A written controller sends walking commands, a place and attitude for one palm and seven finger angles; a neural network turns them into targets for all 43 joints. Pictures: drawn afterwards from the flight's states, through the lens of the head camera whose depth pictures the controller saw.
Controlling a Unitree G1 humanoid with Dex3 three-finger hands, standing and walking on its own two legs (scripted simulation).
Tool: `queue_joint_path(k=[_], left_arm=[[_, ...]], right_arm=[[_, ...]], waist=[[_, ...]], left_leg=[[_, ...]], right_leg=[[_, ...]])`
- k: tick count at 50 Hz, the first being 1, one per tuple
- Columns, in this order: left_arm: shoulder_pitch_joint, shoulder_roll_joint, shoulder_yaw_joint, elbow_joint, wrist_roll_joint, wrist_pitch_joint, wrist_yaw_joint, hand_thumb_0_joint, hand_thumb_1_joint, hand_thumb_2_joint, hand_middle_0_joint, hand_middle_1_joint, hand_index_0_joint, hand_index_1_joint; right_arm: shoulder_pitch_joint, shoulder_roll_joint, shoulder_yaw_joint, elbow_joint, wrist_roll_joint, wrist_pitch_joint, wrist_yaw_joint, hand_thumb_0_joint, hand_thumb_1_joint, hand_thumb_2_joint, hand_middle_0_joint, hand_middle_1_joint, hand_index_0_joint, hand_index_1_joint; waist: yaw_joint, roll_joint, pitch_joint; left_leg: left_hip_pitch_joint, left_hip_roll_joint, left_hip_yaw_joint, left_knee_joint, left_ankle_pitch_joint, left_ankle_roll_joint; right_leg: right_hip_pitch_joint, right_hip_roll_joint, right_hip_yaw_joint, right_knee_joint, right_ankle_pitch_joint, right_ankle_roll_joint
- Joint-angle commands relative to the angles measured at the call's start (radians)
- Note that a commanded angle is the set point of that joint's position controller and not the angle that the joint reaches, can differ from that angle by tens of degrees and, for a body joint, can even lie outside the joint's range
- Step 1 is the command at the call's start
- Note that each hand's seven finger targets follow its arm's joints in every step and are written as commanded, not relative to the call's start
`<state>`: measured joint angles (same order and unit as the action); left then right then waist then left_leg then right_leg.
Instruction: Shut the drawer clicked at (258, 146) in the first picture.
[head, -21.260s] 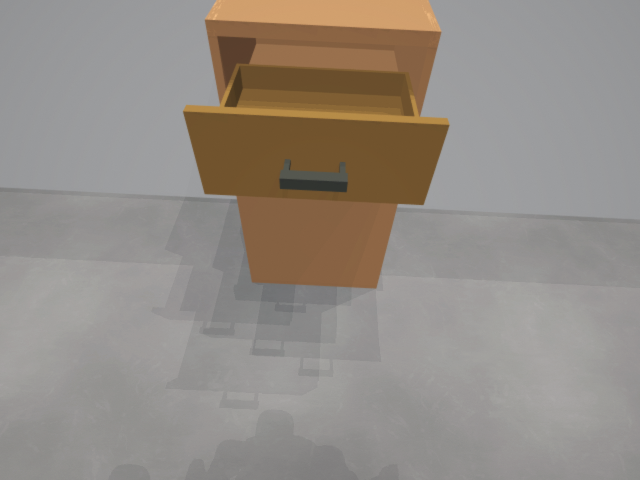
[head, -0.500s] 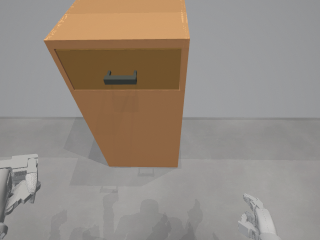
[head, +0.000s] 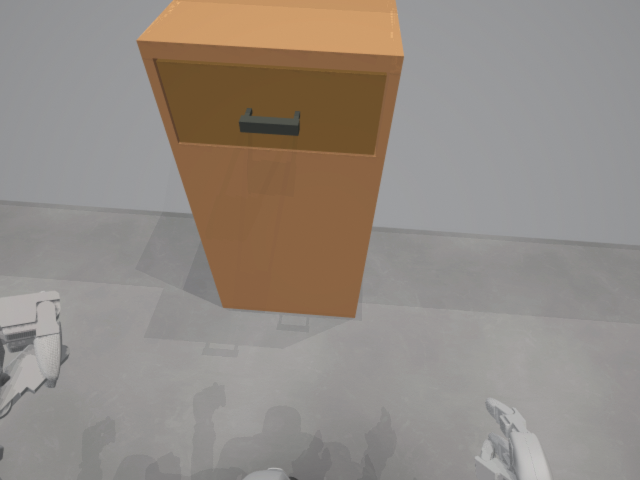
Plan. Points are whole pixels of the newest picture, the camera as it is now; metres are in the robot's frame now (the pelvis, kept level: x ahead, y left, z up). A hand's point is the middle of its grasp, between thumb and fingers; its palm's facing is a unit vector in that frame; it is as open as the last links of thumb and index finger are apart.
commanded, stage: step back with the hand held close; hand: left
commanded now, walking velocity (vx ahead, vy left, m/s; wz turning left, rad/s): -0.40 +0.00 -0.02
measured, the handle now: (271, 119) +0.73 +0.15 +0.05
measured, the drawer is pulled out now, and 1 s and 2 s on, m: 0.00 0.00 0.00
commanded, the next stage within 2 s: stop stepping back and stand still in 0.44 s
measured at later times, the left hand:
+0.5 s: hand out of the picture +0.11 +0.24 +0.18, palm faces +0.31 -0.85 -0.43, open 3.2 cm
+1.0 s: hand out of the picture -0.01 +0.25 +0.17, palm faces +0.37 -0.84 -0.39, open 3.3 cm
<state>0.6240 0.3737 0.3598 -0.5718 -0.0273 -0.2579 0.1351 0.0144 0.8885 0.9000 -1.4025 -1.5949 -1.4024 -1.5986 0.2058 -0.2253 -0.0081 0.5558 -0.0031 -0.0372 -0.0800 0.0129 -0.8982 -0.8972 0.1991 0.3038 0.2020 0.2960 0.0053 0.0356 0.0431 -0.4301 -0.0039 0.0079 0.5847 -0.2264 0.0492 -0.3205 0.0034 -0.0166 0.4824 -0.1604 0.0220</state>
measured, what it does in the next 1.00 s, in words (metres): walks backwards: right foot, then left foot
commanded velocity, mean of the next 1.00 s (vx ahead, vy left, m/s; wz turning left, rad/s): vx -0.07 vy -0.02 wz -0.02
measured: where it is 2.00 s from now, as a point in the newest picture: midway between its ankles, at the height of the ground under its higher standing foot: outside the picture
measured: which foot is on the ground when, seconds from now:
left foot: down 0.00-0.66, up 0.68-0.88, down 0.90-1.00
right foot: down 0.00-0.10, up 0.12-0.32, down 0.34-0.90, up 0.92-1.00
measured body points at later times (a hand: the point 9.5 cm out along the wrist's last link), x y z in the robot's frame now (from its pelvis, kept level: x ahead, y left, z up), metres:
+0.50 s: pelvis -0.10 +0.01 +0.00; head -0.07 +0.03 +0.45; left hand +0.08 +0.28 +0.20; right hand +0.09 -0.22 -0.08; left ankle +0.04 +0.08 -0.73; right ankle -0.16 -0.12 -0.72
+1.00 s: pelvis -0.23 +0.02 +0.00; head -0.24 +0.05 +0.45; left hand -0.04 +0.30 +0.19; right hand -0.12 -0.24 -0.08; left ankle -0.24 +0.15 -0.73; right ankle -0.19 -0.08 -0.67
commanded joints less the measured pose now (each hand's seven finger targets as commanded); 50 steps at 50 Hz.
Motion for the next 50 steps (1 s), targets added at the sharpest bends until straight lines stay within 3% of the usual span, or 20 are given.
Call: queue_joint_path(k=[1, 6, 9, 12, 15, 17, 18, 20, 21, 23, 26, 31, 32, 34, 37, 43, 45, 47, 48, 50], left_arm=[[-0.065, 0.181, 0.114, -0.209, -0.011, -0.070, 0.041, 0.000, 0.900, 0.900, -1.400, -1.600, -1.400, -1.600], [-0.070, 0.187, 0.173, -0.215, 0.026, -0.087, 0.037, 0.000, 0.900, 0.900, -1.400, -1.600, -1.400, -1.600], [-0.025, 0.204, 0.188, -0.241, 0.008, -0.095, 0.029, 0.000, 0.900, 0.900, -1.400, -1.600, -1.400, -1.600], [0.092, 0.187, 0.175, -0.219, -0.022, -0.087, 0.015, 0.000, 0.900, 0.900, -1.400, -1.600, -1.400, -1.600], [0.028, 0.196, 0.145, -0.251, -0.046, -0.112, -0.001, 0.000, 0.900, 0.900, -1.400, -1.600, -1.400, -1.600], [-0.063, 0.246, 0.171, -0.265, -0.044, -0.121, 0.015, 0.000, 0.900, 0.900, -1.400, -1.600, -1.400, -1.600], [-0.103, 0.264, 0.176, -0.258, -0.039, -0.129, 0.019, 0.000, 0.900, 0.900, -1.400, -1.600, -1.400, -1.600], [-0.115, 0.233, 0.134, -0.243, -0.028, -0.101, 0.001, 0.000, 0.900, 0.900, -1.400, -1.600, -1.400, -1.600], [-0.129, 0.235, 0.133, -0.246, -0.031, -0.079, -0.004, 0.000, 0.900, 0.900, -1.400, -1.600, -1.400, -1.600], [-0.110, 0.219, 0.130, -0.223, -0.036, -0.069, -0.015, 0.000, 0.900, 0.900, -1.400, -1.600, -1.400, -1.600], [-0.057, 0.209, 0.146, -0.204, -0.047, -0.059, -0.015, 0.000, 0.900, 0.900, -1.400, -1.600, -1.400, -1.600], [0.119, 0.198, 0.176, -0.232, -0.058, -0.006, -0.002, 0.000, 0.900, 0.900, -1.400, -1.600, -1.400, -1.600], [0.117, 0.239, 0.208, -0.269, -0.051, 0.004, 0.006, 0.000, 0.900, 0.900, -1.400, -1.600, -1.400, -1.600], [0.080, 0.261, 0.183, -0.325, -0.034, 0.013, 0.013, 0.000, 0.900, 0.900, -1.400, -1.600, -1.400, -1.600], [-0.146, 0.252, 0.165, -0.342, -0.023, 0.043, 0.001, 0.000, 0.900, 0.900, -1.400, -1.600, -1.400, -1.600], [-0.170, 0.152, 0.085, -0.175, 0.010, 0.008, 0.053, 0.000, 0.900, 0.900, -1.400, -1.600, -1.400, -1.600], [-0.267, 0.158, 0.063, -0.289, 0.034, -0.030, 0.061, 0.000, 0.900, 0.900, -1.400, -1.600, -1.400, -1.600], [-0.112, 0.176, 0.120, -0.159, 0.042, -0.039, 0.045, 0.000, 0.900, 0.900, -1.400, -1.600, -1.400, -1.600], [-0.147, 0.191, 0.110, -0.297, 0.026, -0.043, 0.043, 0.000, 0.900, 0.900, -1.400, -1.600, -1.400, -1.600], [-0.044, 0.179, 0.123, -0.314, 0.032, -0.043, 0.033, 0.000, 0.900, 0.900, -1.400, -1.600, -1.400, -1.600]], right_arm=[[-0.074, -0.122, -0.050, -0.127, -0.001, -0.064, -0.016, 0.000, -0.900, -0.900, 0.200, 0.300, 0.200, 0.300], [-0.119, -0.143, -0.057, -0.146, -0.008, -0.089, -0.025, 0.000, -0.900, -0.900, 0.200, 0.300, 0.200, 0.300], [-0.109, -0.128, -0.068, -0.141, -0.010, -0.108, -0.005, 0.000, -0.900, -0.900, 0.200, 0.300, 0.200, 0.300], [-0.106, -0.117, -0.069, -0.130, -0.009, -0.121, 0.017, 0.000, -0.900, -0.900, 0.200, 0.300, 0.200, 0.300], [-0.077, -0.090, -0.058, -0.077, -0.013, -0.108, 0.030, 0.000, -0.900, -0.900, 0.200, 0.300, 0.200, 0.300], [-0.064, -0.063, -0.048, -0.036, -0.010, -0.092, 0.024, 0.000, -0.900, -0.900, 0.200, 0.300, 0.200, 0.300], [-0.083, -0.060, -0.038, -0.049, -0.014, -0.100, 0.014, 0.000, -0.900, -0.900, 0.200, 0.300, 0.200, 0.300], [-0.101, -0.093, -0.051, -0.071, 0.004, -0.106, -0.006, 0.000, -0.900, -0.900, 0.200, 0.300, 0.200, 0.300], [-0.116, -0.105, -0.047, -0.085, 0.004, -0.097, -0.019, 0.000, -0.900, -0.900, 0.200, 0.300, 0.200, 0.300], [-0.116, -0.111, -0.041, -0.080, -0.004, -0.099, -0.007, 0.000, -0.900, -0.900, 0.200, 0.300, 0.200, 0.300], [-0.117, -0.118, -0.049, -0.086, -0.032, -0.114, 0.019, 0.000, -0.900, -0.900, 0.200, 0.300, 0.200, 0.300], [-0.162, -0.109, -0.048, -0.165, -0.002, -0.073, 0.036, 0.000, -0.900, -0.900, 0.200, 0.300, 0.200, 0.300], [-0.157, -0.103, -0.052, -0.175, 0.006, -0.066, 0.031, 0.000, -0.900, -0.900, 0.200, 0.300, 0.200, 0.300], [-0.138, -0.079, -0.054, -0.152, 0.006, -0.047, 0.022, 0.000, -0.900, -0.900, 0.200, 0.300, 0.200, 0.300], [-0.087, -0.071, -0.048, -0.104, 0.002, -0.037, 0.027, 0.000, -0.900, -0.900, 0.200, 0.300, 0.200, 0.300], [-0.038, -0.101, -0.028, -0.055, -0.003, -0.139, -0.034, 0.000, -0.900, -0.900, 0.200, 0.300, 0.200, 0.300], [-0.011, -0.120, -0.037, -0.081, -0.006, -0.169, -0.027, 0.000, -0.900, -0.900, 0.200, 0.300, 0.200, 0.300], [-0.045, -0.128, -0.067, -0.095, 0.003, -0.181, -0.011, 0.000, -0.900, -0.900, 0.200, 0.300, 0.200, 0.300], [-0.025, -0.086, -0.042, -0.080, -0.002, -0.183, 0.009, 0.000, -0.900, -0.900, 0.200, 0.300, 0.200, 0.300], [-0.056, -0.091, -0.045, -0.068, -0.002, -0.186, 0.034, 0.000, -0.900, -0.900, 0.200, 0.300, 0.200, 0.300]], waist=[[-0.029, -0.052, -0.090], [0.002, 0.250, -0.100], [0.008, 0.137, -0.159], [0.007, 0.228, -0.167], [-0.005, 0.078, -0.185], [-0.016, -0.156, -0.205], [-0.012, -0.154, -0.175], [-0.032, -0.227, -0.217], [-0.028, -0.114, -0.228], [-0.013, 0.151, -0.263], [0.015, 0.204, -0.253], [0.028, 0.211, -0.141], [0.025, 0.129, -0.153], [0.015, -0.320, -0.062], [-0.062, -0.239, -0.105], [-0.040, 0.046, -0.083], [-0.036, 0.394, -0.036], [-0.004, 0.100, -0.073], [-0.041, 0.209, -0.055], [-0.024, 0.143, 0.021]], left_leg=[[0.179, 0.035, -0.079, -0.038, -0.162, -0.014], [-0.405, 0.298, -0.393, -0.519, -0.604, 0.116], [-0.183, 0.277, -0.316, -0.417, -0.363, 0.104], [-0.069, 0.233, -0.219, -0.416, -0.327, 0.044], [0.196, 0.152, -0.108, -0.227, -0.078, -0.052], [0.330, 0.060, -0.020, 0.125, 0.007, -0.070], [0.314, 0.047, 0.017, 0.160, -0.023, -0.063], [0.348, 0.033, 0.034, 0.003, 0.235, -0.032], [0.421, 0.070, 0.009, -0.089, 0.563, -0.017], [0.502, 0.218, -0.148, -0.215, 0.849, 0.050], [0.146, 0.332, -0.269, -0.441, 0.049, 0.088], [-0.195, 0.162, -0.033, -0.445, -0.454, -0.033], [-0.166, 0.076, 0.043, -0.275, -0.417, -0.064], [0.027, -0.078, 0.012, 0.530, -0.226, -0.095], [-0.027, 0.002, -0.019, 0.751, -0.073, -0.088], [0.218, 0.025, 0.073, -0.242, -0.179, 0.004], [0.309, 0.296, -0.376, -0.375, -0.318, 0.124], [0.263, 0.337, -0.374, -0.336, -0.080, 0.180], [0.277, 0.327, -0.467, -0.363, -0.062, 0.173], [0.178, 0.302, -0.357, -0.354, -0.012, 0.167]], right_leg=[[-0.177, -0.110, 0.119, -0.193, -0.309, -0.055], [0.341, 0.102, 0.023, 0.426, -0.161, 0.005], [0.207, 0.089, 0.048, 0.363, -0.270, -0.012], [0.181, 0.091, -0.011, 0.166, -0.343, -0.034], [0.019, -0.009, 0.087, -0.215, -0.288, -0.065], [-0.204, -0.262, 0.314, -0.298, -0.005, -0.116], [-0.168, -0.256, 0.214, -0.249, 0.260, -0.100], [-0.054, -0.120, 0.080, -0.079, 0.540, 0.004], [-0.047, -0.049, 0.025, 0.012, 0.530, 0.038], [-0.077, 0.062, 0.030, 0.249, -0.090, 0.030], [0.087, 0.085, 0.081, 0.467, -0.430, -0.015], [0.314, 0.111, -0.114, 0.159, -0.336, -0.049], [0.268, 0.054, -0.068, 0.033, -0.363, -0.064], [-0.353, -0.371, 0.524, -0.453, -0.767, -0.196], [-0.387, -0.305, 0.300, -0.372, -0.776, -0.159], [-0.039, -0.146, 0.055, 0.028, -0.377, -0.084], [-0.308, 0.003, -0.047, 0.530, -0.370, -0.014], [-0.311, 0.010, 0.002, 0.689, -0.277, -0.011], [-0.392, -0.036, 0.007, 0.700, -0.289, -0.013], [-0.337, -0.075, 0.021, 0.598, -0.201, -0.021]])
